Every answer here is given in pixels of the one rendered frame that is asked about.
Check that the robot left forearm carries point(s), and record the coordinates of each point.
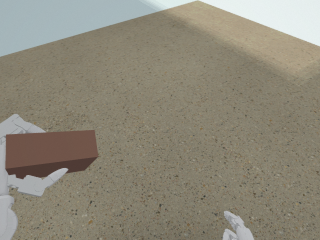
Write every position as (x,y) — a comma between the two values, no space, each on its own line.
(8,218)

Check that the sponge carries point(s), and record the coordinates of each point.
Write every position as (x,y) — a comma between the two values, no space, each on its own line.
(40,154)

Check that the right robot hand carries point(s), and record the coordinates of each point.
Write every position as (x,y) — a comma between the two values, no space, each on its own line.
(242,233)

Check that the left robot hand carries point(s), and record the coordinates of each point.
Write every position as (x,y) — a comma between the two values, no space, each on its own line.
(30,185)

